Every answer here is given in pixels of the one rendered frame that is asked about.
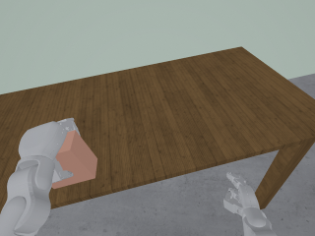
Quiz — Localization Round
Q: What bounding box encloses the robot right forearm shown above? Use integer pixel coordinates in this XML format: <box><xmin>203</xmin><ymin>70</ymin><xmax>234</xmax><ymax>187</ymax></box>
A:
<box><xmin>242</xmin><ymin>207</ymin><xmax>277</xmax><ymax>236</ymax></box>

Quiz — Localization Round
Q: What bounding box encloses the table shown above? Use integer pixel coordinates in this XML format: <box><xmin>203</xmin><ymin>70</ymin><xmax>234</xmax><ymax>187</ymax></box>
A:
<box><xmin>0</xmin><ymin>46</ymin><xmax>315</xmax><ymax>214</ymax></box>

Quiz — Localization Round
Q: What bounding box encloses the robot left hand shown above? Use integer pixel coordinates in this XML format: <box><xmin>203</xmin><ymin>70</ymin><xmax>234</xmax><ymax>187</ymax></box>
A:
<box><xmin>18</xmin><ymin>118</ymin><xmax>81</xmax><ymax>184</ymax></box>

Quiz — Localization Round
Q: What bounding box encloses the robot left forearm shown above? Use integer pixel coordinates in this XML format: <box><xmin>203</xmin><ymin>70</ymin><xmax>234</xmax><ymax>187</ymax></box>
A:
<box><xmin>0</xmin><ymin>155</ymin><xmax>55</xmax><ymax>236</ymax></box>

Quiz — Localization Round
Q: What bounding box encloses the robot right hand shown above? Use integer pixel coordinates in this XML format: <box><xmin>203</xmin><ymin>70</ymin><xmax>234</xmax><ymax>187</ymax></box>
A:
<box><xmin>223</xmin><ymin>172</ymin><xmax>260</xmax><ymax>216</ymax></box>

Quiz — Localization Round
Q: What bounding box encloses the sponge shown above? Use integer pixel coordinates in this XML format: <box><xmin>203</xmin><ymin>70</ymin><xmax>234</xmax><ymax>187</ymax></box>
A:
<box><xmin>51</xmin><ymin>130</ymin><xmax>97</xmax><ymax>189</ymax></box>

